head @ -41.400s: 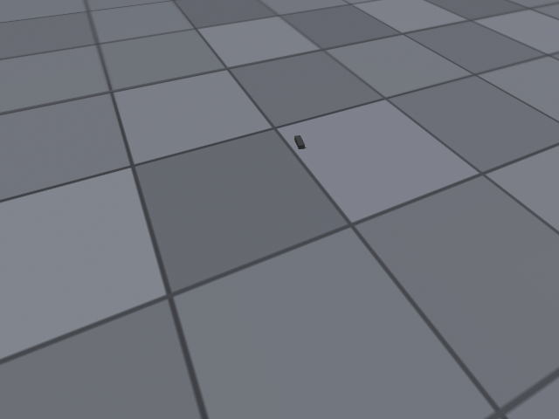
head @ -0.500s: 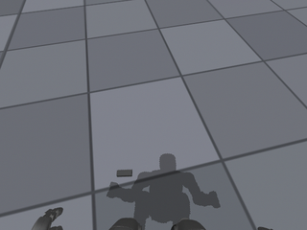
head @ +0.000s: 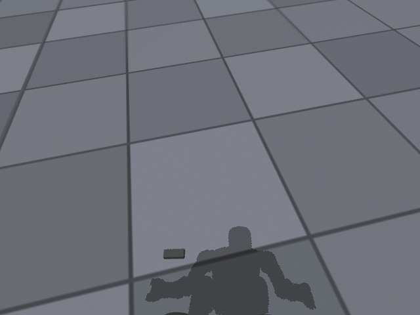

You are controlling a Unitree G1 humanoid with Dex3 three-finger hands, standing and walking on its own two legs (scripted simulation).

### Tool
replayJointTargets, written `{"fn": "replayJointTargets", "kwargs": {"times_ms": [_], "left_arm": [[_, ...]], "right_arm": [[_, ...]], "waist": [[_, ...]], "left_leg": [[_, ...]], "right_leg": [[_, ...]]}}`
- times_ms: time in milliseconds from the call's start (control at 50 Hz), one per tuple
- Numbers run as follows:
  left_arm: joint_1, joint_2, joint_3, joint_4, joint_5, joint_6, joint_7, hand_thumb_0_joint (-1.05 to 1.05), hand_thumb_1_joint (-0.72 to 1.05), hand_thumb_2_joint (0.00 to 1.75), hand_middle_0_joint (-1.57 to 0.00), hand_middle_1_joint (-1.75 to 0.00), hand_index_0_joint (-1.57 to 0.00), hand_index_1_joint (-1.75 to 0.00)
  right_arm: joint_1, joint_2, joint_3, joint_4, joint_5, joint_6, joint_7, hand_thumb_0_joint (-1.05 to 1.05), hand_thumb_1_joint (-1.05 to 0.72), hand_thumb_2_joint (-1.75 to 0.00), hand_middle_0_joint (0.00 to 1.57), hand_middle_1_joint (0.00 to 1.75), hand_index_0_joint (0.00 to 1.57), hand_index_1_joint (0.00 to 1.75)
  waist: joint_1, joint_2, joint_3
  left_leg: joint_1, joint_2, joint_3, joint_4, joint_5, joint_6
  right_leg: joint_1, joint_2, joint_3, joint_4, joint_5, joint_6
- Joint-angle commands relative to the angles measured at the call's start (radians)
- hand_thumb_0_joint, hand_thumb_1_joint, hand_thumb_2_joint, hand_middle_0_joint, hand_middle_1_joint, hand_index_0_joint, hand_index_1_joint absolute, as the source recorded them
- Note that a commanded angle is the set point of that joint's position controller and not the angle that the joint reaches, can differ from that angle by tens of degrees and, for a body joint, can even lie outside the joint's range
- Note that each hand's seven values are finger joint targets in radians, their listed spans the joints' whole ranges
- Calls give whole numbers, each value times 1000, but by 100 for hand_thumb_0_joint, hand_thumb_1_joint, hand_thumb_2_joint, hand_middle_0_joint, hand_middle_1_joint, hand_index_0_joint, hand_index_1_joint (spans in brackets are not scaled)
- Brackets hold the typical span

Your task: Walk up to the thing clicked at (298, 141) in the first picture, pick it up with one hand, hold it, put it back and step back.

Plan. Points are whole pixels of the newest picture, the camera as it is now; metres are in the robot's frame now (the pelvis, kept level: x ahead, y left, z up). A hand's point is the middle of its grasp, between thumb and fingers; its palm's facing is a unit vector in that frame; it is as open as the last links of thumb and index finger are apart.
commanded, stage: walk up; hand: left
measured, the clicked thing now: (174, 254) +0.48 +0.23 -0.75
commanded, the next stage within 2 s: stand in 0.82 s
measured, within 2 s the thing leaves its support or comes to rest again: neither
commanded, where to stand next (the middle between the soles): +0.09 -0.02 m, yaw +1 degrees
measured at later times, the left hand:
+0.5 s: hand out of the picture +0.08 +0.29 -0.17, palm faces +0.00 -0.94 -0.33, open 7.3 cm
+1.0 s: hand out of the picture +0.07 +0.28 -0.14, palm faces -0.03 -0.93 -0.37, open 7.3 cm
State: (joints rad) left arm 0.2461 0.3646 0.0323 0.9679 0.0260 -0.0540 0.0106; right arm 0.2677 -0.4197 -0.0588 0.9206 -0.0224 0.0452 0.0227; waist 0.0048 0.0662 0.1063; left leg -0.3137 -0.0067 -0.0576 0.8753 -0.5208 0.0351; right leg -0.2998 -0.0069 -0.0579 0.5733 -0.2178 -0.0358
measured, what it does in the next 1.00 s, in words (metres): steps on the spot: left foot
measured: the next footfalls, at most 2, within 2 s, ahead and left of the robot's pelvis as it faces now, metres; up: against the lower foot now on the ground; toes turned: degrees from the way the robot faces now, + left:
left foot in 0.20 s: +0.07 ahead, +0.16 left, +0.00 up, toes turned +0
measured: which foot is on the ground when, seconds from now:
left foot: up 0.00-0.18, down 0.20-1.00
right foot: down 0.00-1.00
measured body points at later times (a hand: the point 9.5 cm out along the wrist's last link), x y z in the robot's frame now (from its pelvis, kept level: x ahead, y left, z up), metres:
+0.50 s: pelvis -0.02 +0.03 -0.01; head +0.03 +0.04 +0.44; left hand +0.08 +0.33 -0.14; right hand +0.08 -0.30 -0.12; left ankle +0.02 +0.17 -0.73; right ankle -0.02 -0.10 -0.73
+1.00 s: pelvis +0.01 +0.02 +0.01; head +0.02 +0.00 +0.46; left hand +0.07 +0.33 -0.11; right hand +0.08 -0.28 -0.13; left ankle +0.03 +0.16 -0.73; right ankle +0.01 -0.09 -0.73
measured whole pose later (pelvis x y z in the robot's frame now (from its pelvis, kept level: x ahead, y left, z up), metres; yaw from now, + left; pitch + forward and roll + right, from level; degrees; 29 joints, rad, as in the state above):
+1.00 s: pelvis +0.01 +0.02 +0.01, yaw -1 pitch -3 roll +0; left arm 0.16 0.35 0.00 1.08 0.00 -0.02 -0.02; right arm 0.14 -0.37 -0.02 1.06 0.00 0.00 0.01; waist 0.00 0.04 0.09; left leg -0.20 0.03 0.01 0.48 -0.22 -0.02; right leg -0.18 0.00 -0.02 0.50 -0.27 -0.01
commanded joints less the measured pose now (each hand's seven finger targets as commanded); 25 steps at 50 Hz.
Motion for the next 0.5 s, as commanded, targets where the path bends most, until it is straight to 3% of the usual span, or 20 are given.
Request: {"fn": "replayJointTargets", "kwargs": {"times_ms": [0, 60, 100, 140, 180, 200, 220, 240, 260, 280, 300, 320, 340, 380, 420, 440, 460, 480], "left_arm": [[-21, 304, 76, -79, -1, -33, 32, 0, 90, 90, -20, -30, -20, -30], [-103, 266, 63, -103, 6, -18, 16, 0, 90, 90, -20, -30, -20, -30], [-132, 257, 63, -103, 1, 9, 9, 0, 90, 90, -20, -30, -20, -30], [-153, 257, 65, -116, -6, 43, 2, 0, 90, 90, -20, -30, -20, -30], [-126, 239, 60, -114, -14, 67, -4, 0, 90, 90, -20, -30, -20, -30], [-126, 225, 55, -113, -21, 73, -6, 0, 90, 90, -20, -30, -20, -30], [-111, 199, 49, -116, -29, 78, -6, 0, 90, 90, -20, -30, -20, -30], [-137, 217, 60, -96, -29, 84, 0, 0, 90, 90, -20, -30, -20, -30], [-136, 236, 68, -81, -23, 90, 2, 0, 90, 90, -20, -30, -20, -30], [-129, 244, 70, -76, -23, 91, -2, 0, 90, 90, -20, -30, -20, -30], [-120, 233, 67, -74, -27, 89, -6, 0, 90, 90, -20, -30, -20, -30], [-117, 217, 64, -71, -34, 84, -7, 0, 90, 90, -20, -30, -20, -30], [-106, 207, 63, -65, -38, 82, -10, 0, 90, 90, -20, -30, -20, -30], [-105, 193, 56, -51, -30, 72, -15, 0, 90, 90, -20, -30, -20, -30], [-61, 191, 56, -15, -16, 49, -11, 0, 90, 90, -20, -30, -20, -30], [-50, 238, 64, -13, -4, 35, -6, 0, 90, 90, -20, -30, -20, -30], [-20, 290, 77, -4, 8, 26, -2, 0, 90, 90, -20, -30, -20, -30], [-64, 347, 87, -10, 0, 28, -6, 0, 90, 90, -20, -30, -20, -30]], "right_arm": [[55, -170, -49, -38, -1, -13, -3, 0, -90, -90, 20, 30, 20, 30], [66, -146, -33, 3, 22, -24, -6, 0, -90, -90, 20, 30, 20, 30], [45, -153, -30, 24, 24, -40, -13, 0, -90, -90, 20, 30, 20, 30], [59, -166, -34, 45, 18, -56, -31, 0, -90, -90, 20, 30, 20, 30], [46, -175, -34, 45, 8, -71, -50, 0, -90, -90, 20, 30, 20, 30], [31, -194, -35, 40, -1, -78, -54, 0, -90, -90, 20, 30, 20, 30], [-15, -261, -47, 24, -5, -85, -54, 0, -90, -90, 20, 30, 20, 30], [-66, -305, -51, 16, 12, -85, -53, 0, -90, -90, 20, 30, 20, 30], [-112, -313, -54, 5, 9, -88, -55, 0, -90, -90, 20, 30, 20, 30], [-129, -297, -49, -2, 4, -92, -58, 0, -90, -90, 20, 30, 20, 30], [-133, -274, -41, -7, 0, -94, -61, 0, -90, -90, 20, 30, 20, 30], [-133, -256, -34, -4, -3, -94, -63, 0, -90, -90, 20, 30, 20, 30], [-119, -241, -30, 1, -1, -99, -63, 0, -90, -90, 20, 30, 20, 30], [-115, -240, -30, 7, -2, -100, -57, 0, -90, -90, 20, 30, 20, 30], [-124, -208, -20, 0, 6, -91, -49, 0, -90, -90, 20, 30, 20, 30], [-108, -192, -14, -5, 13, -89, -47, 0, -90, -90, 20, 30, 20, 30], [-104, -167, -7, -18, 18, -90, -45, 0, -90, -90, 20, 30, 20, 30], [-132, -157, -8, -18, 7, -90, -48, 0, -90, -90, 20, 30, 20, 30]], "waist": [[-4, -192, -67], [-13, -275, -85], [-5, -327, -82], [-21, -299, -83], [-19, -272, -92], [-19, -221, -93], [9, -58, -102], [1, 63, -94], [7, 80, -83], [16, 75, -79], [21, 91, -90], [23, 122, -99], [23, 146, -130], [16, 150, -180], [36, 102, -219], [34, 19, -246], [43, -115, -236], [39, -207, -186]], "left_leg": [[-114, 49, -86, 74, 46, -7], [5, 39, -11, -98, 82, -28], [32, 18, 60, -174, 155, -49], [63, -22, 130, -268, 284, -56], [89, -19, 117, -331, 346, -43], [83, 31, 47, -372, 381, -23], [59, 200, -205, -439, 428, 41], [-50, 332, -364, -501, 436, 162], [-111, 379, -408, -526, 399, 223], [-99, 356, -350, -500, 432, 227], [-49, 311, -265, -455, 517, 201], [12, 279, -197, -399, 685, 178], [60, 265, -176, -375, 736, 157], [118, 218, -143, -330, 675, 121], [83, 177, -77, -262, 593, 67], [27, 136, -34, -194, 546, 38], [-146, 60, 37, -71, 362, 9], [-216, 16, 113, -70, 28, 3]], "right_leg": [[52, -276, 331, -268, -63, -136], [-28, -220, 214, -239, -46, -125], [-42, -187, 173, -180, -44, -123], [-43, -165, 136, -71, 37, -118], [-63, -168, 140, 12, 151, -93], [-81, -158, 142, 46, 114, -65], [-121, -72, 97, 139, -17, -13], [-49, 2, 63, 269, -210, 8], [-13, -20, 107, 342, -284, 10], [-20, -32, 123, 367, -297, 8], [-56, -24, 125, 365, -307, -4], [-91, -13, 120, 345, -307, -8], [-76, -24, 110, 304, -297, -7], [-9, -19, 63, 79, -236, 0], [157, -31, 81, -147, -41, -11], [241, -72, 166, -143, 63, -37], [344, -174, 331, -134, 98, -88], [274, -288, 436, -157, -41, -183]]}}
